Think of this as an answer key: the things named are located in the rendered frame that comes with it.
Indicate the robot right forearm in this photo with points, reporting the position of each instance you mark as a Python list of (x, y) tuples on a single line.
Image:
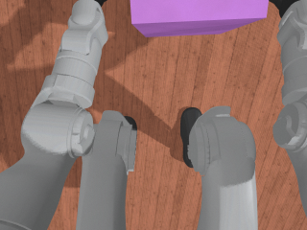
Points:
[(292, 37)]

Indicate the right robot hand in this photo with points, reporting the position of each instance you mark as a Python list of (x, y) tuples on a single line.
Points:
[(283, 5)]

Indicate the left robot upper arm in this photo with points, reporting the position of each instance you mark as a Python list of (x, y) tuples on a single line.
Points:
[(53, 137)]

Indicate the robot left forearm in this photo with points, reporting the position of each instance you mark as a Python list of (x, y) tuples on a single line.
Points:
[(77, 61)]

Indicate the right robot upper arm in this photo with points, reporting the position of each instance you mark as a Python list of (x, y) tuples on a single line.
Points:
[(290, 133)]

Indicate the left robot shin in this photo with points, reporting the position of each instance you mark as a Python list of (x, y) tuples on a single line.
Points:
[(111, 115)]

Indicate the robot left foot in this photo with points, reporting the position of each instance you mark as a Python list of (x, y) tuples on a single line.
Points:
[(132, 122)]

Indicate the carton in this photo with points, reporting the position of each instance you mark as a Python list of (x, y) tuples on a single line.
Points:
[(155, 18)]

